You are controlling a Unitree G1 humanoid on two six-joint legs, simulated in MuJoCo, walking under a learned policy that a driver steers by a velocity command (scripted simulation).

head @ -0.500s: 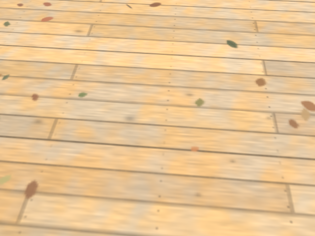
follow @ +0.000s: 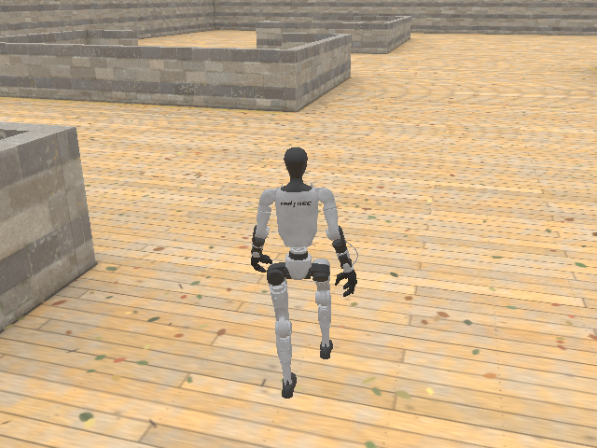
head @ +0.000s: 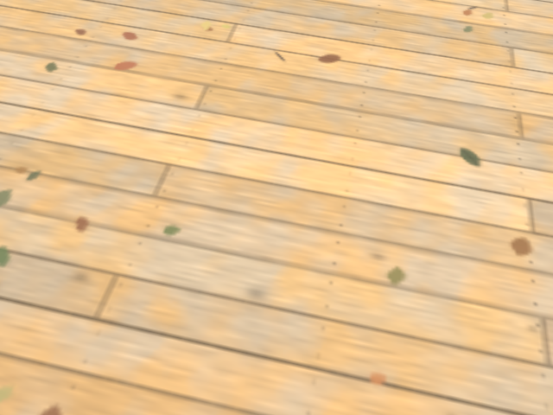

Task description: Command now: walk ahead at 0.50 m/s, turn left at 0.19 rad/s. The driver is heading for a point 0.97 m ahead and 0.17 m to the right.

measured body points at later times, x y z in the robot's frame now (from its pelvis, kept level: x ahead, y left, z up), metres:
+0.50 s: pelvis +0.28 -0.04 +0.01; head +0.31 -0.05 +0.45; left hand +0.25 +0.21 -0.13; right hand +0.44 -0.28 -0.12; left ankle +0.43 +0.11 -0.69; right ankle +0.22 -0.12 -0.74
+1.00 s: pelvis +0.56 +0.01 +0.01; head +0.57 +0.02 +0.46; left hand +0.67 +0.26 -0.13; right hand +0.53 -0.24 -0.13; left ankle +0.51 +0.07 -0.74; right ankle +0.67 -0.15 -0.68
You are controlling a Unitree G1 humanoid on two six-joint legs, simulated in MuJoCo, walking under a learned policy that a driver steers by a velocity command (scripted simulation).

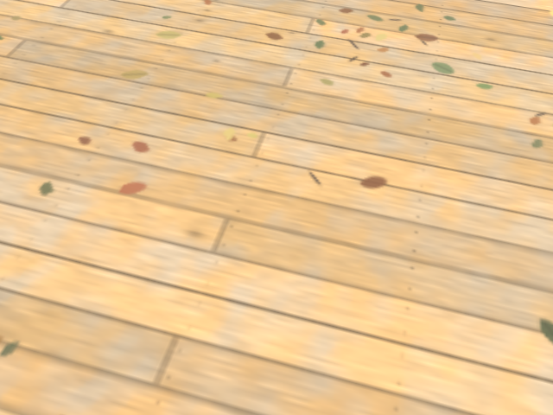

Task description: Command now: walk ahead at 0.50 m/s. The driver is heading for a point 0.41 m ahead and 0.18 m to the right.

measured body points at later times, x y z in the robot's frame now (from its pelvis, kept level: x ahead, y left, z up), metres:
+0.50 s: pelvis +0.26 -0.07 +0.00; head +0.29 -0.09 +0.45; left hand +0.33 +0.20 -0.13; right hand +0.35 -0.34 -0.14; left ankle +0.37 +0.09 -0.67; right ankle +0.25 -0.11 -0.75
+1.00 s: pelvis +0.39 -0.06 -0.01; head +0.41 -0.05 +0.44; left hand +0.49 +0.17 -0.16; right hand +0.40 -0.30 -0.15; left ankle +0.47 +0.01 -0.75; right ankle +0.34 -0.18 -0.74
